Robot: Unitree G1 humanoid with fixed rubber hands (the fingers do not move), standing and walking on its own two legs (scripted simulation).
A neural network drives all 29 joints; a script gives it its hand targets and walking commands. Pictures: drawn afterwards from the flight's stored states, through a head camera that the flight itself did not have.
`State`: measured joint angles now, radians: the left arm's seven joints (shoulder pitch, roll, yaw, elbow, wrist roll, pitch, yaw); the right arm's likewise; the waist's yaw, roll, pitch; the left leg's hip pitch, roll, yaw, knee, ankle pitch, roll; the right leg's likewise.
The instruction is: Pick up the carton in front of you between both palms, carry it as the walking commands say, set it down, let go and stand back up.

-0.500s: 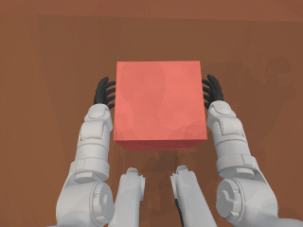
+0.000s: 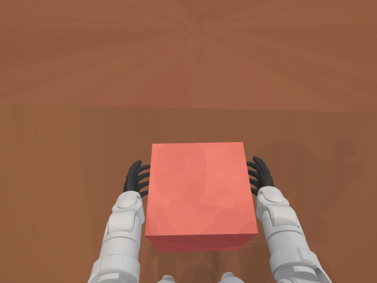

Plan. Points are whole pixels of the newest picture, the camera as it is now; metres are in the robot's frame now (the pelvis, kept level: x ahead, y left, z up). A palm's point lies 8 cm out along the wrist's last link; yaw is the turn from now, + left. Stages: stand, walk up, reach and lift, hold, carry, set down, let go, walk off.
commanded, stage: reach and lift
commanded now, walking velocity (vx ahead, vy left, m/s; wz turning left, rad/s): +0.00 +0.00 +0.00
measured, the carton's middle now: (197, 202) +0.34 +0.00 -0.10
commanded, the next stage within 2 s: hold in 1.36 s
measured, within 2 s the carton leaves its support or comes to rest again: neither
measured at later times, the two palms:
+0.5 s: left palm (115, 189) +0.30 +0.15 +0.08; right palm (282, 182) +0.30 -0.15 +0.08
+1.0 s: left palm (114, 184) +0.31 +0.15 +0.09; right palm (283, 177) +0.31 -0.15 +0.09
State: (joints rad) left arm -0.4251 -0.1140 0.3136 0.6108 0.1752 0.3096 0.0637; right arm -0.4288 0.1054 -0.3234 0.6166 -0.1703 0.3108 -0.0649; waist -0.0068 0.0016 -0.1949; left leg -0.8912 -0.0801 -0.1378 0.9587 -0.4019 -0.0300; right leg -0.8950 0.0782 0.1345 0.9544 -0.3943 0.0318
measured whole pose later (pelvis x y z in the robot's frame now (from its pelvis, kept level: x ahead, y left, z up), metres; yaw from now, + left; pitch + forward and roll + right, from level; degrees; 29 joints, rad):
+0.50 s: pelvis +0.01 +0.00 +0.06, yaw +0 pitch -3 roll +0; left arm -0.28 -0.15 0.28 0.42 0.27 0.60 0.01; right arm -0.28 0.16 -0.28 0.43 -0.27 0.60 -0.02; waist 0.00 0.00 -0.06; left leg -0.20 -0.05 -0.15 0.49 -0.24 -0.02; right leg -0.20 0.05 0.14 0.49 -0.24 0.02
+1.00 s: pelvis +0.01 +0.00 +0.06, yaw +0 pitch -4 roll +0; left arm -0.28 -0.16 0.26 0.35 0.28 0.64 0.00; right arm -0.29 0.16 -0.27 0.35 -0.28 0.64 -0.01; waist 0.00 0.00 -0.01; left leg -0.15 -0.04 -0.14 0.44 -0.23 -0.02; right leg -0.16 0.04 0.14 0.44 -0.22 0.02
